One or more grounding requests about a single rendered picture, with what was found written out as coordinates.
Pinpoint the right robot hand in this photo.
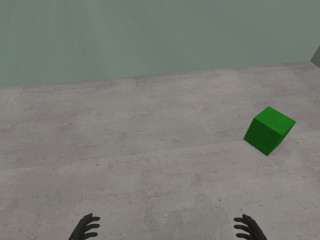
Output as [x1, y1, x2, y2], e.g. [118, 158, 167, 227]
[233, 214, 267, 240]

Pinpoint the carton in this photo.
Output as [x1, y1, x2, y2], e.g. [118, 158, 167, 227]
[243, 106, 296, 156]

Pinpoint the left robot hand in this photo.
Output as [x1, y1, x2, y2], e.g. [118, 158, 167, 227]
[68, 213, 100, 240]

